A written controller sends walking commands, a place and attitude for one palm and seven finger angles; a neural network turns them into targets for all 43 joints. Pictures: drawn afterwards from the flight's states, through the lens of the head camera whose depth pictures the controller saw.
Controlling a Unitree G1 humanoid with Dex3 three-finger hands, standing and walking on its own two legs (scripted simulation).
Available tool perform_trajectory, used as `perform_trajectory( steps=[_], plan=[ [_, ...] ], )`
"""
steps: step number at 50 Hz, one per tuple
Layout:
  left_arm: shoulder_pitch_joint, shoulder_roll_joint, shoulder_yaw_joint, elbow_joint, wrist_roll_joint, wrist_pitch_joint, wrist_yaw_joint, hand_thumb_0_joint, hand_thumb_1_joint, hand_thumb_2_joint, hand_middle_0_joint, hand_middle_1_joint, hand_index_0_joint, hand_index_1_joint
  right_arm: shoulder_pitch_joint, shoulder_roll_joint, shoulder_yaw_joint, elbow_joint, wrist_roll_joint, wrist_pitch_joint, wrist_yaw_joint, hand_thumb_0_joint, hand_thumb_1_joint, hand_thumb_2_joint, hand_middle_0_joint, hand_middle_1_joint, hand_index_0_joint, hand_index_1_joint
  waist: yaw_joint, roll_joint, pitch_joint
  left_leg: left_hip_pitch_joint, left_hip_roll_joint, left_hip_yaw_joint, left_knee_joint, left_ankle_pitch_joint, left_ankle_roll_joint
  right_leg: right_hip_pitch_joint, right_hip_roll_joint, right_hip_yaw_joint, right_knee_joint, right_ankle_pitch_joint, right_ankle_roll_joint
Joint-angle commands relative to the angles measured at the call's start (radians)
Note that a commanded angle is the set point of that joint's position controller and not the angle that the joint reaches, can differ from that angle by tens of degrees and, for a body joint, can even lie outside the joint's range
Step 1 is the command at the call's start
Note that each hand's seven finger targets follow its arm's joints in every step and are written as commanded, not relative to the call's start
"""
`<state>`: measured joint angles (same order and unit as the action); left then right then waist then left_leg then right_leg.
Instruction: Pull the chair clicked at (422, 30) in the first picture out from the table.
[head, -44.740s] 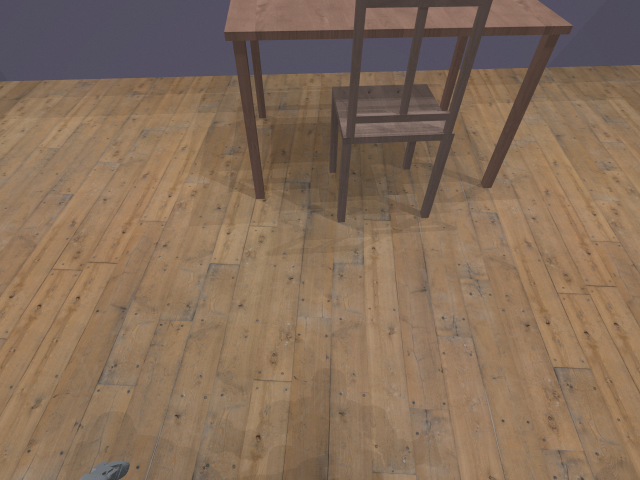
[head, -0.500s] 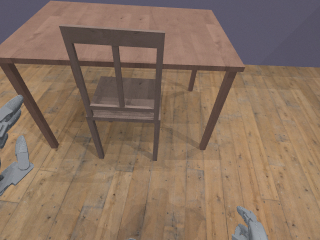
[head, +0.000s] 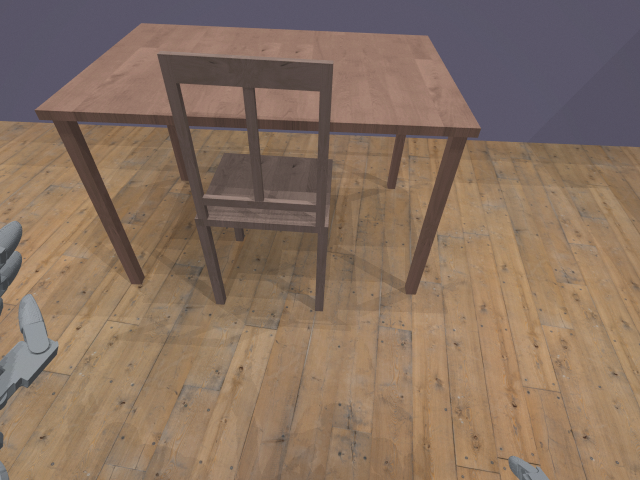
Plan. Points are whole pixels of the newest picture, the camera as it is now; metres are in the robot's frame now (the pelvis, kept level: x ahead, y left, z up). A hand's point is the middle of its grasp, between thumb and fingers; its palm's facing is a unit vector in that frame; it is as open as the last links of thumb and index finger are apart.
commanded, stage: stop stepping back and stand still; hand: left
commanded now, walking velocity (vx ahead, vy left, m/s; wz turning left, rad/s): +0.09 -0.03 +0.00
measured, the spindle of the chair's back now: (254, 149) +0.92 +0.22 -0.07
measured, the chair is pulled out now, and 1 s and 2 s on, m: -0.09 -0.09 -0.09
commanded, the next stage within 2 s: let the arm hang, fingers relaxed in 0.44 s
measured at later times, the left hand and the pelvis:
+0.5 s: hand (40, 371) +0.17 +0.26 +0.16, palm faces +0.49 -0.73 -0.48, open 7.4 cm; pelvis -0.01 -0.02 +0.00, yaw +3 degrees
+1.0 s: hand out of the picture -0.01 +0.17 -0.17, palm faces +0.15 -0.96 -0.22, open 7.0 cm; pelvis -0.01 -0.02 +0.00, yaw +6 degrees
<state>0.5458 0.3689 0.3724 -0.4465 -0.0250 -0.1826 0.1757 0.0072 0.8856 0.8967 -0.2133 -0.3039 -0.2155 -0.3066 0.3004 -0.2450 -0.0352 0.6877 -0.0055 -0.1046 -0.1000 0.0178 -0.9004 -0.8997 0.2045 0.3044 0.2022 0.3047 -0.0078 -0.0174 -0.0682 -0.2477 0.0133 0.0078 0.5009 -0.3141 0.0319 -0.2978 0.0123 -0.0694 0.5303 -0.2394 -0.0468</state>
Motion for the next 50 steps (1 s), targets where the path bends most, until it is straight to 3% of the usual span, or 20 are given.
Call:
perform_trajectory(
  steps=[1,3,6,8,10,11,15,17,18,19,22,26,27,28,29,32,33,37,43,50],
  plan=[
    [-0.044,0.244,0.134,-0.279,0.019,-0.081,0.005,0.0,0.9,0.9,-0.2,-0.3,-0.2,-0.3,-0.154,-0.107,-0.016,-0.181,0.008,-0.078,0.003,0.0,-0.9,-0.9,0.2,0.3,0.2,0.3,0.009,0.132,0.024,-0.013,0.104,-0.138,-0.184,-0.166,0.067,0.006,-0.068,0.135,-0.078,-0.215,0.051],
    [-0.093,0.229,0.138,-0.309,0.037,-0.074,0.009,0.0,0.9,0.9,-0.2,-0.3,-0.2,-0.3,-0.172,-0.096,-0.004,-0.182,0.003,-0.074,0.002,0.0,-0.9,-0.9,0.2,0.3,0.2,0.3,-0.004,0.23,0.12,-0.214,0.15,-0.229,-0.317,-0.444,0.087,0.056,-0.009,0.065,0.055,-0.209,0.056],
    [-0.07,0.211,0.138,-0.204,0.037,-0.061,0.005,0.0,0.9,0.9,-0.2,-0.3,-0.2,-0.3,-0.176,-0.089,-0.007,-0.169,0.003,-0.068,0.011,0.0,-0.9,-0.9,0.2,0.3,0.2,0.3,0.012,0.121,0.106,-0.297,0.133,-0.174,-0.243,-0.359,0.074,0.189,0.01,0.047,0.028,-0.145,0.046],
    [-0.059,0.209,0.133,-0.178,0.027,-0.06,-0.002,0.0,0.9,0.9,-0.2,-0.3,-0.2,-0.3,-0.175,-0.09,-0.019,-0.17,0.0,-0.058,0.012,0.0,-0.9,-0.9,0.2,0.3,0.2,0.3,0.004,0.022,0.099,-0.246,0.03,-0.069,-0.065,-0.301,0.032,0.106,-0.039,0.188,-0.131,-0.299,0.006],
    [-0.074,0.219,0.134,-0.2,0.013,-0.066,-0.002,0.0,0.9,0.9,-0.2,-0.3,-0.2,-0.3,-0.155,-0.069,-0.014,-0.151,-0.004,-0.051,0.016,0.0,-0.9,-0.9,0.2,0.3,0.2,0.3,-0.012,-0.126,0.091,-0.158,-0.032,0.019,0.242,-0.104,0.0,-0.029,-0.22,0.459,-0.309,-0.46,-0.086],
    [-0.081,0.223,0.137,-0.205,0.006,-0.068,0.001,0.0,0.9,0.9,-0.2,-0.3,-0.2,-0.3,-0.141,-0.064,-0.01,-0.144,-0.004,-0.051,0.022,0.0,-0.9,-0.9,0.2,0.3,0.2,0.3,-0.014,-0.152,0.052,-0.139,-0.023,0.021,0.288,-0.055,-0.004,-0.009,-0.267,0.481,-0.316,-0.389,-0.106],
    [-0.096,0.198,0.112,-0.198,0.001,-0.062,0.004,0.0,0.9,0.9,-0.2,-0.3,-0.2,-0.3,-0.168,-0.068,0.012,-0.145,-0.005,-0.046,0.015,0.0,-0.9,-0.9,0.2,0.3,0.2,0.3,-0.015,-0.03,0.096,0.08,0.018,-0.004,-0.007,-0.099,0.026,-0.184,-0.158,0.265,-0.189,-0.39,-0.038],
    [-0.102,0.214,0.131,-0.251,0.009,-0.072,0.008,0.0,0.9,0.9,-0.2,-0.3,-0.2,-0.3,-0.181,-0.088,0.015,-0.161,-0.007,-0.052,0.013,0.0,-0.9,-0.9,0.2,0.3,0.2,0.3,-0.003,0.168,0.088,0.03,0.144,-0.216,-0.196,-0.188,0.077,-0.132,-0.029,0.151,0.015,-0.226,0.023],
    [-0.13,0.232,0.146,-0.283,0.022,-0.074,0.009,0.0,0.9,0.9,-0.2,-0.3,-0.2,-0.3,-0.182,-0.086,0.016,-0.165,-0.002,-0.057,0.012,0.0,-0.9,-0.9,0.2,0.3,0.2,0.3,-0.002,0.265,0.076,-0.066,0.213,-0.302,-0.311,-0.383,0.096,-0.07,-0.002,0.086,0.145,-0.203,0.052],
    [-0.125,0.222,0.145,-0.256,0.037,-0.067,0.01,0.0,0.9,0.9,-0.2,-0.3,-0.2,-0.3,-0.192,-0.065,0.022,-0.164,0.0,-0.063,0.013,0.0,-0.9,-0.9,0.2,0.3,0.2,0.3,0.001,0.273,0.121,-0.196,0.244,-0.331,-0.355,-0.443,0.115,0.004,0.001,0.074,0.207,-0.152,0.059],
    [-0.106,0.217,0.135,-0.205,0.038,-0.059,0.007,0.0,0.9,0.9,-0.2,-0.3,-0.2,-0.3,-0.198,-0.068,0.018,-0.157,0.003,-0.072,0.021,0.0,-0.9,-0.9,0.2,0.3,0.2,0.3,0.013,0.109,0.123,-0.206,0.155,-0.173,-0.21,-0.18,0.07,0.138,-0.006,0.081,-0.025,-0.044,0.051],
    [-0.054,0.219,0.132,-0.214,0.005,-0.067,0.001,0.0,0.9,0.9,-0.2,-0.3,-0.2,-0.3,-0.172,-0.07,-0.006,-0.15,0.001,-0.067,0.031,0.0,-0.9,-0.9,0.2,0.3,0.2,0.3,-0.002,-0.08,0.017,-0.05,-0.004,-0.006,0.082,0.017,-0.006,0.08,-0.167,0.378,-0.282,-0.073,-0.012],
    [-0.109,0.045,-0.265,0.586,0.081,0.076,-0.154,0.0,0.9,0.9,-0.2,-0.3,-0.2,-0.3,-0.136,-0.196,-0.066,0.058,-0.012,-0.088,0.112,0.0,-0.9,-0.9,0.2,0.3,0.2,0.3,-0.044,-0.077,0.029,-0.142,0.045,-0.045,0.263,0.189,-0.009,0.06,-0.276,0.264,-0.045,0.488,-0.073],
    [-0.086,-0.023,-0.255,0.612,0.072,0.145,-0.172,0.0,0.9,0.9,-0.2,-0.3,-0.2,-0.3,-0.063,-0.124,-0.069,0.051,-0.009,-0.047,0.105,0.0,-0.9,-0.9,0.2,0.3,0.2,0.3,-0.047,-0.098,-0.051,-0.07,0.033,-0.069,0.224,0.163,-0.019,0.106,-0.238,0.253,-0.004,0.598,-0.083],
    [-0.124,-0.055,-0.257,0.643,0.063,0.159,-0.171,0.0,0.9,0.9,-0.2,-0.3,-0.2,-0.3,-0.039,-0.086,-0.05,0.051,-0.005,-0.008,0.103,0.0,-0.9,-0.9,0.2,0.3,0.2,0.3,-0.03,-0.135,-0.059,-0.101,0.019,-0.052,0.225,0.113,-0.015,0.122,-0.227,0.183,-0.007,0.516,-0.082],
    [-0.223,-0.047,-0.272,0.782,0.059,0.172,-0.161,0.0,0.9,0.9,-0.2,-0.3,-0.2,-0.3,-0.046,-0.081,-0.036,0.034,-0.017,0.067,0.101,0.0,-0.9,-0.9,0.2,0.3,0.2,0.3,-0.012,-0.275,0.023,-0.095,-0.005,-0.03,0.193,0.048,0.006,0.055,-0.213,0.163,-0.05,0.375,-0.094],
    [-0.256,-0.04,-0.28,0.839,0.06,0.181,-0.157,0.0,0.9,0.9,-0.2,-0.3,-0.2,-0.3,-0.047,-0.079,-0.034,0.042,-0.022,0.08,0.1,0.0,-0.9,-0.9,0.2,0.3,0.2,0.3,-0.016,-0.248,0.05,-0.068,-0.002,-0.031,0.151,0.104,0.01,0.025,-0.202,0.159,-0.053,0.317,-0.086],
    [-0.295,-0.04,-0.301,1.062,0.045,0.191,-0.154,0.0,0.9,0.9,-0.2,-0.3,-0.2,-0.3,-0.072,-0.077,-0.003,0.113,-0.035,0.092,0.086,0.0,-0.9,-0.9,0.2,0.3,0.2,0.3,0.009,0.117,0.057,-0.023,0.092,-0.123,-0.022,0.404,0.035,0.074,-0.091,0.117,-0.013,0.202,-0.003],
    [-0.274,-0.074,-0.306,1.306,0.04,0.178,-0.15,0.0,0.9,0.9,-0.2,-0.3,-0.2,-0.3,-0.033,-0.027,0.007,0.224,-0.025,0.103,0.065,0.0,-0.9,-0.9,0.2,0.3,0.2,0.3,0.008,0.17,0.054,-0.002,0.06,-0.069,-0.073,0.144,0.006,0.143,-0.108,0.149,-0.17,0.107,-0.026],
    [-0.272,-0.087,-0.334,1.436,0.029,0.171,-0.151,0.0,0.9,0.9,-0.2,-0.3,-0.2,-0.3,0.074,0.0,0.011,0.329,-0.02,0.113,0.066,0.0,-0.9,-0.9,0.2,0.3,0.2,0.3,-0.007,0.025,0.102,0.018,0.059,-0.061,-0.123,0.097,0.007,0.103,-0.11,0.144,-0.258,-0.031,-0.028]
  ],
)
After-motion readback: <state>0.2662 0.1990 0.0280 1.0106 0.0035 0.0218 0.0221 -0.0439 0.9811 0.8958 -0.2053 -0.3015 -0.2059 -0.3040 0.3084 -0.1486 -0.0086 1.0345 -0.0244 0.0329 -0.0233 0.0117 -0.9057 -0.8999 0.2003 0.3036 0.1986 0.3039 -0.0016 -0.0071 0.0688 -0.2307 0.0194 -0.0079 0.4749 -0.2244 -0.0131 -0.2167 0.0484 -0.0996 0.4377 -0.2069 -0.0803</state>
